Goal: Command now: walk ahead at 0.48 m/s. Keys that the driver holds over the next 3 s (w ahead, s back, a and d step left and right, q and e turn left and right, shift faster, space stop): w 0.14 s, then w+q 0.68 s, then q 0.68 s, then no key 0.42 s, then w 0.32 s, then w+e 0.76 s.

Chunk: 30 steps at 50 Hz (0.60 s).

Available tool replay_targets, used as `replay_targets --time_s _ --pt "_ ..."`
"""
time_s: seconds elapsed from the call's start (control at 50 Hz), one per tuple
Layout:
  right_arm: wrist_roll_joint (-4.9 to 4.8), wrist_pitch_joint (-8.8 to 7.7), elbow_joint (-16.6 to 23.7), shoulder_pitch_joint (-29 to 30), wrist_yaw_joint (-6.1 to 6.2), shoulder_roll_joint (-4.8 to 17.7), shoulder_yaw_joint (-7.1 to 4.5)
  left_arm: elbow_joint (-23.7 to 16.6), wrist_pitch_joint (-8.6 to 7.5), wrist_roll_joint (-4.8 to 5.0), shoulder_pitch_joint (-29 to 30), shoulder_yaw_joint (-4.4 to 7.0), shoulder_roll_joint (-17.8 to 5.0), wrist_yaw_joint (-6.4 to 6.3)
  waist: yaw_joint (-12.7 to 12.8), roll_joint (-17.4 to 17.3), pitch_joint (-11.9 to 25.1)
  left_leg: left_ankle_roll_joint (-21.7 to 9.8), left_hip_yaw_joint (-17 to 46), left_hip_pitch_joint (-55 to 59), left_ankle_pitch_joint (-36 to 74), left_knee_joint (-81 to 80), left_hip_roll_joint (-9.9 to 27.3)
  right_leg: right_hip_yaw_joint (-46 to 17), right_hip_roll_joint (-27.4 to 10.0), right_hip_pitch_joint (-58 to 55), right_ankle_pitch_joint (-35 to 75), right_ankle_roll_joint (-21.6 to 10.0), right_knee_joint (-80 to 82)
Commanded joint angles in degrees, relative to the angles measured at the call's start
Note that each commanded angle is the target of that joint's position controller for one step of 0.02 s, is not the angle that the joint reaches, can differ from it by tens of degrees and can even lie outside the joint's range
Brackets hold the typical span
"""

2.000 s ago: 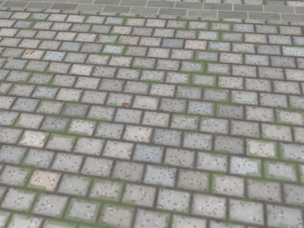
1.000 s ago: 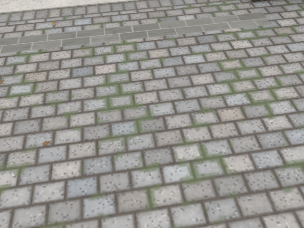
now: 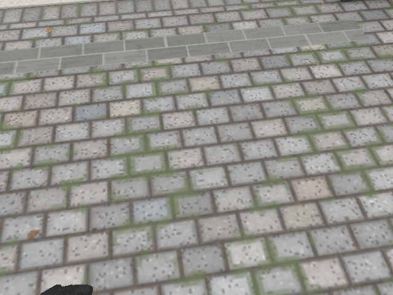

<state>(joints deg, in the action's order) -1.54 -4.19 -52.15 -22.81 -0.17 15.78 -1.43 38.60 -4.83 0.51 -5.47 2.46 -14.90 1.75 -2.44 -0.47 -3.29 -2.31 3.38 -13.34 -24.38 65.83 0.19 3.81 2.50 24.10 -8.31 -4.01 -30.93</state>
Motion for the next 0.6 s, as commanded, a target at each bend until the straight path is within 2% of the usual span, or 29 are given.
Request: replay_targets --time_s 0.02,0.04,0.06,0.1,0.14,0.2,0.24,0.3,0.34,0.38,0.4,0.42,0.44,0.46,0.48,0.5,0.52,0.54,0.56,0.6 --pt "0.01 -1.90 6.60 4.20 0.20 7.18 -2.04 0.18 -0.85 -0.77 -6.65 1.79 -5.62 -0.05 2.94 1.88 4.74 -0.32 1.92 -22.54 6.80 5.05 6.92 -22.95 -16.39 -19.30 -0.95 -10.22 19.49" --pt "0.26 -1.19 6.00 2.20 0.22 5.96 -1.88 0.50 -1.16 -0.96 -5.56 1.77 -5.33 0.09 1.30 3.49 4.49 0.18 2.09 -19.41 8.11 3.80 7.82 -20.51 -15.23 -15.62 0.53 -10.36 21.42" --pt "0.43 -0.56 5.63 1.00 0.32 4.79 -1.68 1.07 -1.60 -0.65 -5.40 1.84 -5.26 0.23 0.53 3.82 4.32 0.76 1.74 -18.15 8.53 2.43 8.21 -18.84 -14.74 -13.40 1.86 -10.95 22.84" --pt "0.87 0.40 6.45 2.54 0.62 4.16 -1.56 2.67 -2.35 -0.29 -6.00 2.00 -6.17 0.27 -0.11 3.74 2.19 2.06 1.03 -19.41 10.34 -1.50 9.02 -15.21 -14.34 -9.96 4.25 -11.50 24.90" --pt "1.51 0.39 8.48 7.56 0.80 4.34 -1.51 4.04 -2.40 -0.42 -7.81 2.31 -7.54 -0.26 0.99 3.19 0.22 3.36 0.67 -23.14 16.26 -7.86 9.56 -12.93 -13.73 -9.97 5.66 -11.57 26.04" --pt "1.17 -0.23 9.69 12.96 0.01 3.41 -0.99 5.14 -1.95 -0.43 -9.07 2.44 -8.75 -0.95 3.09 2.82 -0.30 3.31 -0.95 -22.37 27.73 -20.66 8.33 -6.55 -11.74 -11.73 8.04 -9.08 25.98" --pt "0.81 -0.56 10.89 17.11 -0.62 2.71 -0.58 6.36 -1.82 -0.31 -11.45 2.62 -9.94 -1.14 5.23 2.29 -0.48 2.85 -2.49 -20.72 31.87 -26.29 6.87 -4.36 -12.32 -13.55 7.60 -8.17 26.10" --pt "0.15 -0.53 13.43 21.53 -1.50 3.30 -0.57 8.49 -1.07 0.11 -14.40 2.87 -10.77 -1.20 7.01 2.14 -1.44 1.39 -1.50 -23.82 30.44 -30.66 5.87 -3.20 -15.38 -21.49 7.49 -7.50 24.66" --pt "0.22 -0.51 15.16 23.41 -2.28 3.82 -0.74 9.30 -0.21 0.29 -14.89 3.03 -10.91 -1.39 7.05 2.08 -1.61 -0.13 -1.50 -26.22 26.03 -32.45 5.23 -2.58 -17.22 -27.23 9.82 -6.44 22.18" --pt "0.45 -0.46 16.17 22.57 -2.98 4.63 -1.11 9.37 0.74 0.40 -14.08 3.30 -11.70 -1.73 5.80 3.13 -0.35 -1.82 -3.55 -24.30 19.91 -33.26 3.51 -1.27 -18.02 -30.76 20.02 -5.03 17.44" --pt "0.55 -0.33 16.10 19.88 -3.08 5.80 -1.75 9.01 1.21 0.31 -13.03 3.47 -12.49 -2.00 4.03 4.15 1.98 -2.87 -5.52 -19.69 17.14 -33.29 1.55 -0.09 -17.66 -31.31 30.85 -4.07 12.53" --pt "0.57 -0.19 14.78 13.12 -2.98 7.70 -3.02 8.50 1.88 0.17 -11.73 3.47 -12.74 -2.38 0.09 4.01 6.25 -4.27 -7.61 -10.39 17.40 -34.82 -1.09 2.29 -16.03 -29.86 40.14 -2.56 2.82" --pt "0.31 0.06 12.49 3.69 -2.37 11.45 -5.04 7.53 2.16 -0.39 -12.29 2.87 -11.47 -3.04 -3.73 1.93 11.98 -6.39 -5.11 4.36 19.48 -35.10 -1.44 4.55 -13.40 -22.31 38.29 -0.33 -10.77" --pt "0.72 0.38 12.26 -2.70 -1.70 18.95 -7.14 4.57 0.94 -1.33 -17.15 0.81 -6.25 -2.69 -2.94 -9.76 19.83 -16.05 21.42 28.39 14.11 -35.71 12.99 5.53 -5.89 2.81 15.08 3.87 -34.21" --pt "0.08 0.21 12.86 -3.15 -1.82 16.24 -6.13 4.66 -1.17 -1.64 -16.24 -0.05 -5.04 -1.88 -2.57 -12.37 25.89 -20.82 44.15 36.69 8.61 -46.63 19.46 -5.40 1.51 15.54 -23.47 4.73 -44.85" --pt "0.71 0.04 13.05 -2.19 -1.79 12.32 -4.85 3.40 -2.66 0.70 -11.45 1.17 -9.67 -0.92 -3.99 -9.13 20.76 -17.62 38.07 33.99 6.58 -48.17 18.08 -10.46 -2.30 21.45 -21.16 3.18 -48.01" --pt "0.91 -0.04 13.67 1.04 -1.62 10.65 -4.47 2.20 -3.45 1.47 -7.91 0.95 -9.71 -0.74 -2.96 -5.10 14.25 -15.69 29.96 26.20 10.23 -48.25 15.89 -9.33 -4.83 22.15 -16.41 2.23 -45.32" --pt "0.96 0.06 14.51 4.67 -1.55 9.44 -4.09 1.95 -3.66 0.40 -6.38 0.99 -9.38 -1.09 -0.84 -0.42 9.48 -14.40 23.99 17.53 16.26 -49.09 13.61 -8.66 -6.92 20.08 -12.82 2.31 -39.93" --pt "1.43 -0.01 15.47 7.24 -1.43 7.99 -3.57 2.01 -3.20 -0.56 -6.57 1.50 -9.81 -1.44 1.29 -0.95 7.63 -13.59 20.29 11.34 22.12 -50.36 11.89 -8.83 -8.63 15.87 -10.30 2.70 -35.64" --pt "1.51 -0.01 16.57 9.01 -1.14 7.89 -3.60 1.91 -1.91 -1.29 -8.02 1.56 -8.70 -1.49 3.35 -2.44 6.75 -14.32 17.55 5.23 27.74 -52.62 9.85 -8.31 -8.74 11.68 -8.23 4.42 -32.31"
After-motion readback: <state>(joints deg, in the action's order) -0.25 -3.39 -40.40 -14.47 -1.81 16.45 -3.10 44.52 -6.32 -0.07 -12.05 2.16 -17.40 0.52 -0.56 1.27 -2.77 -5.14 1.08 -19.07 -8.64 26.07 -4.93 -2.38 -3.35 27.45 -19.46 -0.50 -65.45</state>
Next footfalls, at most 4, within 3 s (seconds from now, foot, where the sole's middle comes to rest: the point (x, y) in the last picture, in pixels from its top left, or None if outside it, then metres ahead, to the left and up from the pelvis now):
0.44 left None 0.42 0.16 -0.76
0.92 right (186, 213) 0.74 0.04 -0.76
1.38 left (119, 248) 0.62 0.27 -0.76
1.80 right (172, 207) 0.77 0.09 -0.76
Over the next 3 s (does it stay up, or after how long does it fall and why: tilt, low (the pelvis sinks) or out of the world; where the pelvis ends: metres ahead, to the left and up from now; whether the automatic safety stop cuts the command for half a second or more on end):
stays up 0.99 0.44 0.02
